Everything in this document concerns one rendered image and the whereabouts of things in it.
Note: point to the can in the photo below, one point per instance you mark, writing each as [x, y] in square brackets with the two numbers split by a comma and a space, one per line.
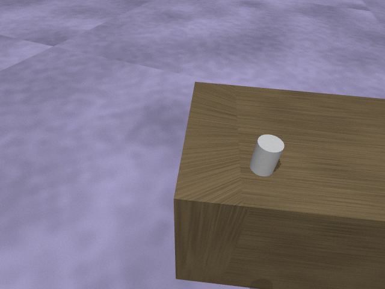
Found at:
[266, 154]

